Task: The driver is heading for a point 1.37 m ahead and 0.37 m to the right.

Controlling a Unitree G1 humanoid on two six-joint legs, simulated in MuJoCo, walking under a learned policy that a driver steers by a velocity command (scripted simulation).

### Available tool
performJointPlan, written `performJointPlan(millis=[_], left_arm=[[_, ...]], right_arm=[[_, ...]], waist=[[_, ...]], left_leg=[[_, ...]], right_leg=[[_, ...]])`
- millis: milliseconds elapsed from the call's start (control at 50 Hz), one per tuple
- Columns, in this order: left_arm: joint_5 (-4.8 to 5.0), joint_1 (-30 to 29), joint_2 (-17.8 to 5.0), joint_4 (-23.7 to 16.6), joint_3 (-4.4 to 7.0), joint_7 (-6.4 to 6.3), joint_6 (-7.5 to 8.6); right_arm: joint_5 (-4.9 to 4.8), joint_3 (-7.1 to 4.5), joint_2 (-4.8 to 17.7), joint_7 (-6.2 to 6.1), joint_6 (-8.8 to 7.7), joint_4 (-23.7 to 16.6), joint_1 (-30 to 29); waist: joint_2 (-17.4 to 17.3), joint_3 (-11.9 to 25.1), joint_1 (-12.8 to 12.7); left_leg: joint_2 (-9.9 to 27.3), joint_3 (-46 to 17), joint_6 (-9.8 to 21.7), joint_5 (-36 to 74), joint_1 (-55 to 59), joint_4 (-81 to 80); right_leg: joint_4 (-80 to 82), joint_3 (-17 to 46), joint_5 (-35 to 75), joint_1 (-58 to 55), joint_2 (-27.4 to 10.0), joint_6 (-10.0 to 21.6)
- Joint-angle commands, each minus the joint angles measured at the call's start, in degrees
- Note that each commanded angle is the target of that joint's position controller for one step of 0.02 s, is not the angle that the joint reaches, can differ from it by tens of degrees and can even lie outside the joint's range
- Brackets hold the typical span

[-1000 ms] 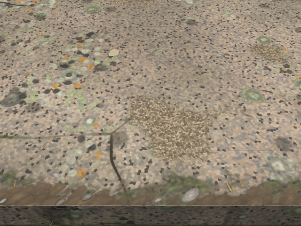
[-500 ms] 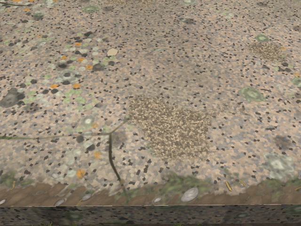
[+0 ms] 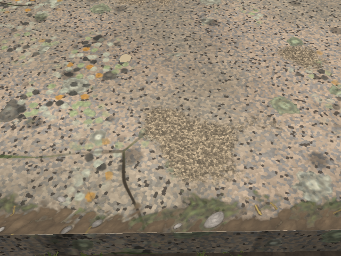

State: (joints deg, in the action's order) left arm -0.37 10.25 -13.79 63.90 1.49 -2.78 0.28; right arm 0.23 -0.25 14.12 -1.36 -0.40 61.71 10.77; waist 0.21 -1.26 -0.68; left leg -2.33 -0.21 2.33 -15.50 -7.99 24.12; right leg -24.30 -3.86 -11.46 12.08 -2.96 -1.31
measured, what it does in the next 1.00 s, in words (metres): stands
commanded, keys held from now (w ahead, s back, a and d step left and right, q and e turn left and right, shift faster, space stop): no key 0.46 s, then w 0.08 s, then no key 0.46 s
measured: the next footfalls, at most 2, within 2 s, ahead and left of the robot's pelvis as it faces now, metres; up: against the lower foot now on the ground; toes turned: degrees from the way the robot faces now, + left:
right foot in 1.74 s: +0.37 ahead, -0.09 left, +0.00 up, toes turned -2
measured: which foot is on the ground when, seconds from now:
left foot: down 0.00-1.00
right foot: down 0.00-1.00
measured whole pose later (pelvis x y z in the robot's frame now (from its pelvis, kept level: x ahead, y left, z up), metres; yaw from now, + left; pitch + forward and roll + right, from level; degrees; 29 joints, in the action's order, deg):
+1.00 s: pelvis +0.04 -0.03 +0.00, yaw +0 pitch +0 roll +0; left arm 0.5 11.9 -11.9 63.9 2.4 -2.3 1.3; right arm -0.3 -1.5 13.4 -2.9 0.3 62.4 13.0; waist -0.8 -1.8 -0.5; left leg 0.1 -1.4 -0.1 -17.8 -4.1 22.0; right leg -23.8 -3.6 -14.8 8.9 0.2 1.2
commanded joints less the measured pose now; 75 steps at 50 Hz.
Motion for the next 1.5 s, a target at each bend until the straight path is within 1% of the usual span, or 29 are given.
performJointPlan(millis=[20,460,480,500,540,560,600,620,660,740,780,800,840,880,1000,1020,1100,1120,1180,1220,1260,1300,1320,1340,1360,1380,1420,1460,1500], left_arm=[[0.02,1.19,-6.35,-1.4,1.02,-0.23,0.36],[0.14,3.26,-5.28,-0.79,1.29,-0.56,0.37],[0.1,4.3,-4.56,-0.22,1.15,-0.58,0.3],[-1.38,6.35,-0.58,1.0,-0.39,0.53,-0.44],[-1.81,3.77,-2.17,-0.62,0.06,1.53,-0.82],[-1.97,2.14,-1.94,-1.45,-0.08,1.82,-0.71],[-1.59,5.12,0.6,-0.8,-1.0,1.79,0.16],[-1.36,7.04,-0.05,-0.11,-1.06,1.51,0.84],[-0.62,7.17,-4.53,0.53,-0.23,1.05,1.84],[0.01,7.73,-2.64,0.61,-0.57,0.22,1.91],[0.08,8.1,-2.22,0.9,-0.56,0.01,1.64],[1.92,5.77,-7.58,-0.53,1.33,0.43,1.77],[1.49,7.11,-4.78,-0.17,1.25,0.44,1.65],[1.17,7.12,-3.03,-0.1,1.27,0.45,1.3],[0.94,4.39,-4.13,-1.1,2.05,0.28,1.16],[-1.3,7.38,0.65,0.89,0.08,-0.22,0.71],[-0.83,4.94,-4.69,0.02,1.44,0.39,-0.43],[2.49,2.03,-8.37,-1.65,3.01,0.1,0.59],[2.93,10.22,-8.22,0.23,3.68,0.4,2.58],[2.24,12.22,-9.09,0.38,4.2,0.73,3.57],[2.08,6.79,-9.23,-2.31,4.26,1.05,4.35],[2.92,-2.5,-7.97,-6.09,3.83,1.43,3.92],[2.52,-5.48,-4.66,-7.7,2.82,1.58,3.99],[1.73,-6.19,-2.85,-10.02,2.18,1.47,4.93],[1.97,-5.53,-4.12,-9.81,2.51,1.68,5.7],[3.03,-2.5,-4.51,-8.97,2.5,2.28,6.22],[2.85,-1.34,-4.93,-8.14,2.79,2.77,6.66],[2.01,-2.61,-4.03,-8.45,3.05,3.26,6.48],[1.62,-4.55,-2.32,-9.16,2.64,3.84,5.96]], right_arm=[[-0.02,-1.11,6.63,-0.17,-0.43,-1.64,1.11],[-0.14,-1.37,5.54,-0.21,-0.6,-1.86,3.24],[-0.11,-1.28,5.05,-0.28,-0.53,-1.37,4.23],[1.27,0.06,1.64,-0.71,-0.48,-0.02,7.08],[0.96,-1.53,6.82,-0.76,0.26,0.12,7.56],[0.87,-1.73,7.29,-0.78,0.36,-0.07,7.28],[0.62,-0.73,4.32,-0.77,-0.2,-0.36,4.62],[0.79,-0.33,3.17,-0.71,-0.78,-0.54,3.5],[0.81,-0.1,2.21,-0.68,-1.81,0.1,6.29],[0.02,-0.21,3.17,-1.54,-1.82,1.53,8.39],[-0.04,0.07,2.13,-1.58,-1.53,1.82,8.58],[-1.68,-1.69,7.4,-1.19,-1.01,0.89,7.11],[-1.05,-1.48,4.73,-1.19,-0.43,0.8,8.08],[-0.85,-1.46,3.06,-1.3,0.2,0.62,7.87],[-0.49,-2.16,4.17,-1.9,0.79,-0.13,6.03],[1.37,-0.17,-0.72,-2.14,0.37,1.27,8.1],[1.49,-0.7,3.03,-1.56,-0.12,0.52,5.67],[-2.41,-2.39,6.89,-1.69,-0.87,-0.18,4.06],[-1.57,-1.52,1.56,-1.1,-3.03,-1.35,4.26],[-1.81,-1.64,0.77,-0.25,-4.17,-2.87,1.8],[-2.21,-2.2,1.41,0.45,-4.73,-2.69,3.51],[-1.89,-3.16,1.71,0.55,-4.81,1.14,11.99],[-1.46,-4.51,5.01,0.39,-4.8,3.38,19.16],[-1.92,-6.59,12.46,0.87,-5.28,4.12,25.7],[-0.89,-5.6,9.63,1.01,-6.25,3.1,23.87],[-0.65,-4.6,5.98,0.98,-7.02,1.74,19.77],[-1.04,-3.9,4.48,1.69,-7.11,0.07,15.3],[-0.53,-3.03,2.43,1.73,-6.02,-0.08,15.72],[-0.29,-2.84,2.98,1.16,-5.36,-0.24,16.94]], waist=[[-0.25,0.66,0.02],[-0.24,-0.01,0.06],[-0.56,1.3,0.08],[-1.06,1.57,0.64],[-5.18,-4.54,1.32],[-5.68,-8.05,1.7],[-5.38,-8.77,-0.61],[-4.06,-7.13,-1.66],[1.66,-3.53,0.61],[1.83,0.81,0.79],[1.45,1.11,0.83],[1.09,-0.96,0.41],[0.64,2.73,0.38],[0.57,3.12,0.27],[0.25,1.7,0.45],[0.34,3.54,0.63],[1.65,-5.03,0.15],[2.19,-7.43,0.15],[6.93,-7.89,-1.69],[7.99,-8.14,-1.72],[7.07,-7.33,1.34],[3.51,-6.12,6.95],[-4.71,-4.17,9.42],[-18.95,-2.99,10.83],[-14.02,-3.38,8.72],[-8.04,-4.73,5.32],[-2.98,-4.5,2.66],[-3.75,-3.25,2.27],[-4.18,-3.31,2.28]], left_leg=[[4.24,-3.73,1.1,11.37,-4.47,-4.95],[4.19,-3.67,1.19,11.74,-4.49,-4.89],[3.85,-3.5,1.39,6.34,-3.95,-5.59],[7.19,-7.8,2.36,-4.37,-3.39,-9.33],[8.59,-12.72,5.25,-24.81,-4.84,-12.74],[11.03,-15.5,6.5,-25.23,-5.81,-14.44],[12.07,-14.26,6.07,-11.44,-7.83,-12.49],[10.41,-11.07,4.33,-0.54,-7.83,-9.65],[5.92,-5.08,1.25,14.46,-2.85,-5.45],[7.02,-4.5,0.1,22.66,3.34,-4.17],[7.25,-4.28,-0.2,22.18,3.68,-4.31],[3.44,-2.27,-0.9,24.45,0.29,-3.06],[3.71,-1.93,-1.25,24.51,0.83,-2.83],[3.81,-1.87,-1.47,23.93,0.96,-2.56],[4.27,-2.25,-1.41,19.69,0.93,-3.12],[7.34,-3.66,-0.95,13.36,3.49,-5.43],[3.55,-2.24,1.54,-8.37,-3.53,-2.67],[0.84,0.77,0.93,-9.8,-7.21,-0.07],[1.67,2.29,1.61,-11.56,-16.73,9.48],[3.55,1.41,2.94,-12.37,-18.13,15.82],[5.58,0.25,4.51,-12.47,-14.1,13.45],[2.8,2.5,5.3,-4.28,5.1,-0.52],[8.19,-8.01,6.89,-6.27,13.02,-6.08],[19.98,-28.78,12.87,-5.32,20.0,-14.1],[23.95,-35.71,15.62,-1.53,20.06,-14.42],[23.21,-29.79,14.04,3.62,19.87,-12.78],[20.25,-19.59,10.16,14.83,19.77,-13.03],[16.86,-11.68,7.73,25.56,17.23,-13.49],[14.64,-7.21,7.71,30.13,13.79,-14.72]], right_leg=[[2.25,1.83,6.57,-3.76,-1.34,1.15],[1.94,1.94,6.55,-3.52,-1.28,1.04],[1.74,1.13,2.3,-4.09,-0.6,1.01],[2.32,2.54,-3.69,-3.93,-2.02,1.5],[-4.46,-1.05,-15.03,3.56,2.11,2.2],[-6.34,-1.35,-12.36,7.01,2.44,2.42],[-2.39,0.99,-4.66,2.99,0.55,3.12],[1.24,2.95,0.47,-1.25,-0.99,3.04],[2.3,6.83,16.05,-4.87,-3.96,3.26],[2.37,6.36,26.03,-9.42,-4.31,3.38],[2.75,6.01,26.11,-10.31,-4.15,3.53],[1.25,4.31,28.33,-9.31,-0.52,3.71],[0.63,4.06,29.96,-11.32,-0.9,4.21],[0.37,4.05,30.21,-11.14,-1.04,4.34],[1.28,4.09,24.08,-7.95,-1.01,4.54],[4.11,5.59,16.48,-8.97,-3.77,4.32],[5.95,7.4,-14.42,-3.97,-1.35,6.78],[5.54,6.77,-18.33,-1.9,-0.04,7.1],[10.65,21.26,-27.26,-6.18,-10.75,13.43],[14.11,29.5,-25.86,-5.01,-17.36,17.16],[14.08,26.06,-21.89,-1.61,-17.19,15.5],[7.76,12.62,-15.12,10.59,-8.43,9.98],[-6.62,3.42,-8.6,17.85,-1.37,5.89],[-25.09,-2.98,-12.33,28.03,5.4,2.65],[-38.19,4.41,-20.96,34.2,3.78,3.48],[-43.71,7.72,-17.1,37.17,0.77,5.16],[-43.37,6.71,-7.92,39.17,-2.59,6.47],[-40.7,4.6,-3.21,35.56,-3.79,5.86],[-37.03,2.21,0.63,33.12,-3.18,4.29]])
Velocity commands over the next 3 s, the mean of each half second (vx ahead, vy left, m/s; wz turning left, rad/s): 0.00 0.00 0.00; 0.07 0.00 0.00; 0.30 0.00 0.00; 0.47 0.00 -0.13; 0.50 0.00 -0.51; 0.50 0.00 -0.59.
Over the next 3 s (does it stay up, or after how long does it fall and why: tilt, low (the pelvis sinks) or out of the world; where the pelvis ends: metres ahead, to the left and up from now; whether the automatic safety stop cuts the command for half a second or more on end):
stays up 0.89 -0.11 0.19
